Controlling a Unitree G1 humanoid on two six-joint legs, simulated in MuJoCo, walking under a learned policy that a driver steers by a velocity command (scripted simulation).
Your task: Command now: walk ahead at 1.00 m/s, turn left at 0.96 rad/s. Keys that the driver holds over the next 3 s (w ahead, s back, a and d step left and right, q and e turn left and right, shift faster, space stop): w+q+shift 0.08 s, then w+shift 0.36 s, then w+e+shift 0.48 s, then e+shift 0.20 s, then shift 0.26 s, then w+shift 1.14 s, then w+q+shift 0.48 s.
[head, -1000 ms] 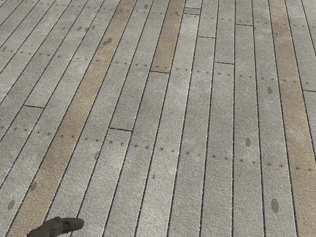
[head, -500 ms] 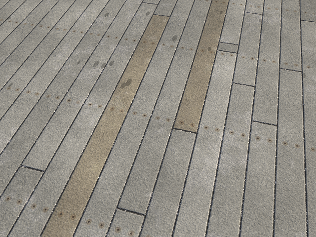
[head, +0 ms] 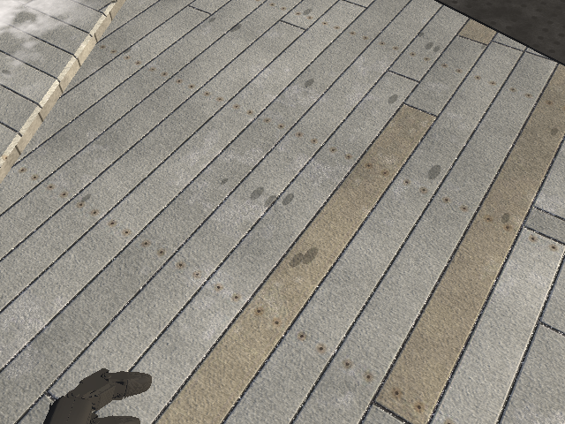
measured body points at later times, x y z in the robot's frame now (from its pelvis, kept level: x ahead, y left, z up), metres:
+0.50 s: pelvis +0.44 +0.06 +0.01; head +0.47 +0.06 +0.46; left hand +0.40 +0.31 -0.12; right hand +0.64 -0.16 -0.11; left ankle +0.46 +0.11 -0.72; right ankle +0.34 -0.12 -0.59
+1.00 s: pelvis +0.92 +0.09 +0.01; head +0.94 +0.10 +0.46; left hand +0.94 +0.39 -0.12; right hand +1.10 -0.15 -0.06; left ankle +0.91 +0.28 -0.61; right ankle +0.92 +0.07 -0.72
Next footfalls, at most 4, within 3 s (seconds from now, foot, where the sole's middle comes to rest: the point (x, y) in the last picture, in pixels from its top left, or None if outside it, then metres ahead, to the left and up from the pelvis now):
0.38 left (224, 412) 0.49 0.12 -0.75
0.82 right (237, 239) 0.96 0.07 -0.75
1.20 left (204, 146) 1.34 0.16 -0.75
1.60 right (259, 176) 1.20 0.00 -0.75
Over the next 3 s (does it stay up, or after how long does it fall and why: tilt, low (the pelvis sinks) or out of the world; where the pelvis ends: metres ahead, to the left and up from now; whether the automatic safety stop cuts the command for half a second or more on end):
stays up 2.24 -0.24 -0.01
